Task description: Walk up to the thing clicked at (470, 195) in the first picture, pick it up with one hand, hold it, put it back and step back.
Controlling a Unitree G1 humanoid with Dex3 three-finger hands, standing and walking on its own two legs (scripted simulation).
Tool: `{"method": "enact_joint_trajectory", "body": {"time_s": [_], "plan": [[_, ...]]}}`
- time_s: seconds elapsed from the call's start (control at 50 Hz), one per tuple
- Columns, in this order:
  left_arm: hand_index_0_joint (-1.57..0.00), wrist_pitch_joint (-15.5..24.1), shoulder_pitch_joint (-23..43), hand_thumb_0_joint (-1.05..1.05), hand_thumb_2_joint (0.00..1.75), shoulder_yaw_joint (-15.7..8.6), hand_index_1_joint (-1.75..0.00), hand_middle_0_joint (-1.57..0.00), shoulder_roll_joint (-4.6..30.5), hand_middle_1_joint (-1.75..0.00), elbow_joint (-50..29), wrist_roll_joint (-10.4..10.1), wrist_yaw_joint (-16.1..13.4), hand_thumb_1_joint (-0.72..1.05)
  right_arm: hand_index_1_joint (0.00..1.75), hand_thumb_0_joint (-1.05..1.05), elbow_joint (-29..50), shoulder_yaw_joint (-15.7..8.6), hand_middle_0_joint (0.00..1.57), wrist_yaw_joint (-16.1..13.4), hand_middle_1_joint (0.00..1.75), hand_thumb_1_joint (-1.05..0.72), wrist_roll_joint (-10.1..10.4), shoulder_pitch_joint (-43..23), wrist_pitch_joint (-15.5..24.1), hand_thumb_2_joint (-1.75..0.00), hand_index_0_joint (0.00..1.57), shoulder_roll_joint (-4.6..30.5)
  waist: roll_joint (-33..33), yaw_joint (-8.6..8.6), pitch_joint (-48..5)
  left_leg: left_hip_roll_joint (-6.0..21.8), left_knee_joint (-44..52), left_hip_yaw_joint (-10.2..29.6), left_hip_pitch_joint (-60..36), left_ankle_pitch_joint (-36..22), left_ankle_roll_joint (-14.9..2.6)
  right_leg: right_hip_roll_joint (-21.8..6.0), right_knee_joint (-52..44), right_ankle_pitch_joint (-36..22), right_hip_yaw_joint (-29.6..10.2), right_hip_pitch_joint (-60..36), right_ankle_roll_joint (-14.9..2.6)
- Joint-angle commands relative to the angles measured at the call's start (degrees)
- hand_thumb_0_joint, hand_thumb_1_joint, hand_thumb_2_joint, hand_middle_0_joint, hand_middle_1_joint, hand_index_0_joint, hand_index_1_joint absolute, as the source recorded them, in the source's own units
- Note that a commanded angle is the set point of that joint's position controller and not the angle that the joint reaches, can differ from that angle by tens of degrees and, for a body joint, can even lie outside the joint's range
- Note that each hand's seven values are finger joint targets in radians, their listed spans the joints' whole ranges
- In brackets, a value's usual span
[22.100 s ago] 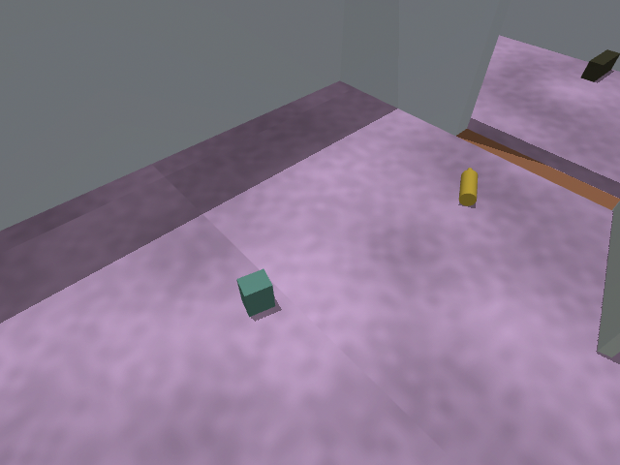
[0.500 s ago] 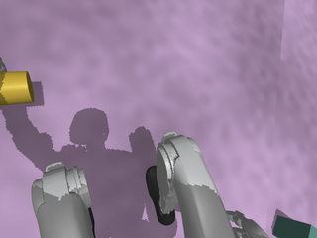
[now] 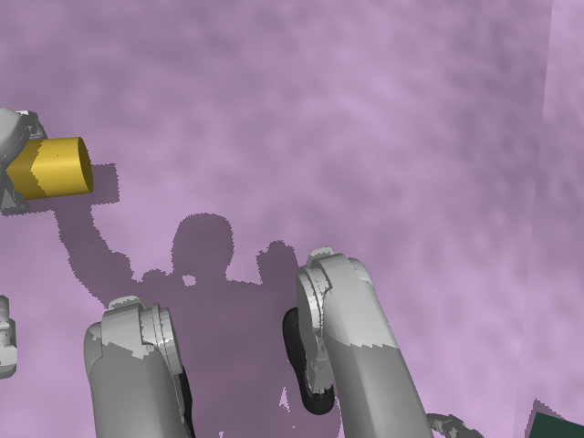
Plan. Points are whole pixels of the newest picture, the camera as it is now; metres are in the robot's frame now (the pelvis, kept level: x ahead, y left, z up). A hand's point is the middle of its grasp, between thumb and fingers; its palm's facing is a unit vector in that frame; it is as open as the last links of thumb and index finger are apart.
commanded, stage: lift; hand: left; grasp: from above
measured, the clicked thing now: out of the picture +0.51 +0.32 -0.17
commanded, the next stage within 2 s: hold in 1.44 s
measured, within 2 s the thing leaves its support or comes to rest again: neither
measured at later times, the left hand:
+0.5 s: hand out of the picture +0.43 +0.29 +0.01, palm faces -0.46 -0.07 -0.89, open 10.5 cm
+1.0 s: hand out of the picture +0.36 +0.26 +0.21, palm faces -0.46 -0.10 -0.88, open 10.5 cm
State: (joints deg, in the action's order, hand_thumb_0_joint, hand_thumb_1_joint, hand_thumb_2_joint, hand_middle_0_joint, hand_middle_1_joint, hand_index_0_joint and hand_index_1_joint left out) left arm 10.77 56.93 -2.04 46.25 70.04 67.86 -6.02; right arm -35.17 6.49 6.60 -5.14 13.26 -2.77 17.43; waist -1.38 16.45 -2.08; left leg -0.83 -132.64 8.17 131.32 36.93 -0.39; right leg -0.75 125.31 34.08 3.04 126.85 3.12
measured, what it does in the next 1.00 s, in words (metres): rises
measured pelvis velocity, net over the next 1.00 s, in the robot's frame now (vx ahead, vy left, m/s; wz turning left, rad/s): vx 0.03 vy -0.01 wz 0.10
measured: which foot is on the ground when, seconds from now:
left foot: down 0.00-1.00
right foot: down 0.00-1.00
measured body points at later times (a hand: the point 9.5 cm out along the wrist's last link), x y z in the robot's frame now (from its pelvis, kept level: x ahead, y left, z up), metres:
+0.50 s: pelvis +0.01 +0.00 +0.11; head +0.19 +0.06 +0.52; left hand +0.45 +0.29 +0.06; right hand +0.13 -0.26 +0.00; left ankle +0.08 +0.12 -0.32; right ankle +0.12 -0.14 -0.32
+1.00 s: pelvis +0.03 -0.01 +0.29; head +0.13 +0.01 +0.73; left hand +0.38 +0.26 +0.26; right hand +0.16 -0.26 +0.17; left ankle +0.08 +0.12 -0.32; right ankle +0.12 -0.14 -0.32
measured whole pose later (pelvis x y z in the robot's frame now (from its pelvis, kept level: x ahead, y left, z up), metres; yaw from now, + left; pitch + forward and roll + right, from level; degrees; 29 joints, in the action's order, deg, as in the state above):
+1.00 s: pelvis +0.03 -0.01 +0.29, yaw +6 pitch +19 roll -2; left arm 5.3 21.8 7.2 27.5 45.0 58.0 -4.2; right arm -40.2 -1.0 -3.4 2.5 12.7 -0.8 13.7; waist -2.4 5.4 -8.9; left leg 2.2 -76.5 2.2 66.2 29.9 0.6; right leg -0.6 73.1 27.0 0.6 65.6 1.8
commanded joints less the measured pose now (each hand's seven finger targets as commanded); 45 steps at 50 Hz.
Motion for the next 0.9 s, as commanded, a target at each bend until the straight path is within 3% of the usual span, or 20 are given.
{"method": "enact_joint_trajectory", "body": {"time_s": [0.0, 0.08, 0.12, 0.16, 0.2, 0.24, 0.26, 0.3, 0.34, 0.38, 0.42, 0.54, 0.56, 0.6, 0.62, 0.66, 0.74, 0.78, 0.88], "plan": [[-0.96, 0.1, 18.0, 0.00, 0.86, -4.0, -0.77, -0.94, 16.6, -0.79, -16.1, -2.1, -1.3, 0.60, 0.30, 0.00, 1.4, -7.2, 0.20, -1.7, 0.30, -0.92, 0.9, 10.7, -0.6, -0.91, 0.20, 15.3, -20.3, -2.23, -45.8, -0.9, 18.2, -5.7, -35.1, -7.9, -0.65, 1.4, -13.6, -6.9, 4.1, -22.5, -6.23], [-0.96, 0.5, 16.6, 0.00, 0.86, -4.5, -0.78, -0.94, 15.2, -0.80, -21.6, -3.4, -0.4, 0.61, 0.30, 0.00, 1.9, -9.0, 0.20, -2.5, 0.30, -0.92, 1.9, 10.3, -1.2, -0.91, 0.20, 14.6, -20.9, -3.06, -46.8, -0.9, 21.3, -5.1, -39.4, -8.2, -0.49, 0.9, -15.4, -7.4, 3.2, -22.2, -6.27], [-0.96, 0.4, 15.1, 0.00, 0.88, -3.2, -0.79, -0.94, 12.4, -0.81, -23.2, -4.2, -0.3, 0.61, 0.30, 0.00, 2.0, -8.8, 0.20, -2.7, 0.30, -0.92, 2.2, 10.3, -1.3, -0.91, 0.20, 13.4, -19.7, -3.11, -47.1, -0.4, 22.8, -5.0, -41.0, -8.8, -0.70, 1.0, -16.3, -8.2, 3.2, -23.6, -5.94], [-0.98, 0.2, 13.2, 0.00, 0.88, -3.7, -0.79, -0.95, 12.6, -0.82, -23.8, -4.6, -0.2, 0.64, 0.30, 0.00, 1.8, -9.3, 0.20, -2.9, 0.30, -0.91, 2.5, 9.9, -1.5, -0.91, 0.20, 13.3, -19.1, -3.95, -47.5, -0.5, 24.6, -4.6, -41.8, -8.2, -0.88, 0.9, -17.3, -8.1, 2.9, -24.6, -5.75], [-0.97, 0.0, 12.0, 0.00, 0.90, -2.5, -0.81, -0.95, 10.5, -0.83, -25.3, -5.2, 0.2, 0.64, 0.30, 0.00, 2.3, -9.4, 0.20, -3.0, 0.30, -0.91, 3.0, 9.9, -1.6, -0.91, 0.20, 12.3, -18.1, -4.14, -48.7, -0.2, 26.5, -4.8, -42.4, -7.2, -1.38, 1.3, -18.9, -8.4, 2.7, -27.6, -5.25], [-0.95, -0.6, 8.3, 0.00, 0.88, -1.5, -0.82, -0.93, 8.2, -0.84, -23.9, -6.0, 0.8, 0.62, 0.30, 0.00, 2.3, -9.3, 0.20, -3.3, 0.30, -0.91, 3.2, 9.4, -1.5, -0.91, 0.20, 11.9, -15.9, -4.25, -44.1, -0.1, 28.9, -4.4, -41.3, -4.6, -1.51, 1.4, -20.9, -6.7, 2.8, -28.5, -5.14], [-0.95, -0.6, 8.9, 0.00, 0.86, -1.6, -0.79, -0.93, 8.2, -0.82, -26.5, -6.6, 0.9, 0.62, 0.30, 0.00, 2.4, -9.6, 0.20, -3.6, 0.30, -0.91, 3.5, 8.7, -1.5, -0.91, 0.20, 12.2, -15.9, -4.75, -44.5, -0.1, 29.9, -4.1, -42.6, -3.8, -1.41, 1.3, -21.6, -6.1, 2.8, -28.7, -5.30], [-0.94, -0.9, 9.3, 0.00, 0.84, -1.6, -0.78, -0.91, 8.1, -0.81, -30.6, -7.3, 1.3, 0.61, 0.30, 0.00, 2.7, -10.1, 0.20, -4.1, 0.30, -0.91, 3.9, 8.3, -1.4, -0.90, 0.20, 11.7, -17.3, -5.57, -48.0, 0.3, 32.3, -4.1, -46.4, -4.6, -1.38, 1.3, -22.9, -7.3, 2.4, -31.6, -4.90], [-0.94, -1.4, 4.4, 0.00, 0.81, -0.7, -0.79, -0.90, 6.5, -0.83, -29.0, -7.7, 1.9, 0.61, 0.30, 0.00, 2.8, -10.2, 0.20, -4.4, 0.30, -0.91, 4.2, 7.5, -1.4, -0.90, 0.20, 11.2, -14.7, -6.13, -46.5, 0.4, 33.9, -4.1, -47.9, -5.5, -1.33, 1.7, -24.7, -8.0, 2.4, -34.2, -4.73], [-0.95, -1.8, 3.6, 0.00, 0.81, -0.7, -0.77, -0.92, 6.0, -0.80, -31.5, -8.6, 2.0, 0.63, 0.30, 0.00, 2.6, -10.2, 0.20, -4.9, 0.30, -0.91, 4.6, 6.8, -1.3, -0.90, 0.20, 10.8, -14.7, -6.58, -45.2, 0.6, 36.1, -3.6, -50.2, -6.7, -1.10, 1.4, -26.0, -8.6, 2.3, -35.1, -4.72], [-0.94, -2.1, 3.2, 0.00, 0.81, -1.1, -0.75, -0.91, 6.3, -0.78, -34.4, -8.4, 1.6, 0.60, 0.30, 0.00, 2.6, -10.6, 0.20, -5.4, 0.30, -0.91, 4.8, 6.1, -1.1, -0.90, 0.20, 10.3, -15.5, -7.27, -47.5, 0.6, 37.8, -3.9, -54.0, -8.2, -1.07, 1.4, -27.9, -9.4, 1.9, -37.5, -4.65], [-0.97, -3.9, -3.1, 0.00, 0.81, -0.2, -0.74, -0.95, 2.9, -0.76, -37.4, -9.1, 1.0, 0.64, 0.30, 0.00, 2.5, -11.1, 0.20, -7.0, 0.30, -0.90, 5.7, 3.7, -0.7, -0.90, 0.20, 8.6, -11.7, -8.23, -42.7, 0.9, 46.2, -4.3, -58.8, -4.0, -1.18, 1.5, -36.6, -6.8, 1.2, -45.9, -4.16], [-0.97, -4.3, -5.3, 0.00, 0.82, -0.5, -0.73, -0.95, 3.0, -0.75, -37.4, -9.3, 0.9, 0.64, 0.30, 0.00, 2.4, -11.0, 0.20, -7.2, 0.30, -0.90, 6.0, 3.0, -0.6, -0.90, 0.20, 8.3, -12.3, -8.71, -42.0, 1.0, 47.9, -4.0, -60.5, -4.2, -0.98, 1.4, -37.7, -7.0, 1.1, -47.2, -4.09], [-0.98, -5.2, -7.2, 0.00, 0.83, 0.9, -0.74, -0.95, 0.2, -0.77, -38.8, -10.0, 1.3, 0.65, 0.30, 0.00, 2.4, -10.9, 0.20, -7.6, 0.30, -0.90, 6.2, 2.6, -0.4, -0.90, 0.20, 7.7, -12.1, -8.95, -41.9, 1.2, 50.6, -3.8, -64.5, -6.3, -0.75, 1.7, -39.8, -8.2, 1.1, -49.8, -4.12], [-0.98, -5.5, -8.4, 0.00, 0.84, -0.2, -0.74, -0.96, 1.6, -0.76, -39.8, -10.2, 1.3, 0.66, 0.30, 0.00, 2.4, -11.2, 0.20, -7.8, 0.30, -0.90, 6.4, 2.3, -0.4, -0.90, 0.20, 7.9, -11.1, -9.57, -42.7, 1.3, 51.8, -3.8, -66.4, -7.1, -0.76, 1.7, -41.3, -8.6, 1.0, -52.0, -4.09], [-0.99, -6.1, -9.8, 0.00, 0.86, 1.2, -0.74, -0.97, -0.4, -0.75, -40.3, -10.8, 1.4, 0.66, 0.30, 0.00, 2.0, -10.8, 0.20, -8.4, 0.30, -0.90, 6.7, 1.7, -0.1, -0.90, 0.20, 6.9, -10.0, -9.13, -39.3, 1.3, 54.6, -4.1, -67.4, -6.3, -0.76, 1.8, -44.7, -8.2, 0.6, -55.2, -3.97], [-0.98, -6.0, -14.3, 0.00, 0.82, 1.5, -0.70, -0.97, -1.5, -0.72, -40.4, -11.3, 1.8, 0.64, 0.30, 0.00, 1.5, -10.6, 0.20, -9.6, 0.30, -0.90, 7.1, 1.6, 1.0, -0.90, 0.20, 5.9, -5.9, -9.50, -36.0, 1.0, 58.5, -5.6, -70.7, -7.1, -1.23, 2.0, -52.1, -8.2, -0.9, -63.2, -3.87], [-0.98, -5.7, -15.8, 0.00, 0.82, 1.9, -0.70, -0.97, -2.6, -0.70, -39.2, -11.6, 1.5, 0.63, 0.30, 0.00, 1.2, -10.5, 0.20, -10.2, 0.30, -0.90, 7.2, 1.0, 1.6, -0.90, 0.20, 5.5, -5.0, -9.93, -31.7, 1.1, 61.5, -5.6, -71.7, -5.7, -1.18, 1.9, -55.0, -7.0, -1.5, -65.2, -3.79], [-1.00, -5.1, -16.9, 0.00, 0.83, 3.7, -0.71, -0.99, -6.0, -0.71, -36.1, -10.8, -0.4, 0.66, 0.30, 0.00, 0.1, -10.3, 0.20, -10.7, 0.30, -0.90, 7.4, 1.1, 3.5, -0.90, 0.20, 4.9, -5.2, -10.14, -26.7, 1.4, 68.2, -4.9, -77.8, -5.6, -0.64, 2.1, -61.2, -6.6, -2.1, -69.6, -3.79]]}}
